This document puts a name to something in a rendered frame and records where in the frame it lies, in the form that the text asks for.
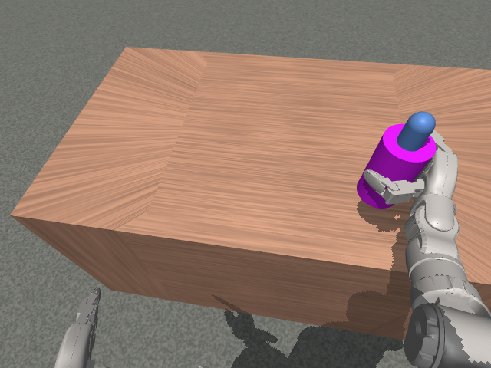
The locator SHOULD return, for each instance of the right robot arm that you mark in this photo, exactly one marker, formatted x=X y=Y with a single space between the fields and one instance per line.
x=450 y=326

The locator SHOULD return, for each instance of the right robot hand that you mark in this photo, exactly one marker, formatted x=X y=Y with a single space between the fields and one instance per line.
x=439 y=177

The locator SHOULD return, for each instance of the left robot hand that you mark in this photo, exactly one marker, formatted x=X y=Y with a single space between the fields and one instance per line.
x=79 y=339

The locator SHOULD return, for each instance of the bottle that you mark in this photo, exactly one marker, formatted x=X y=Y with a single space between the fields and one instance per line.
x=401 y=154

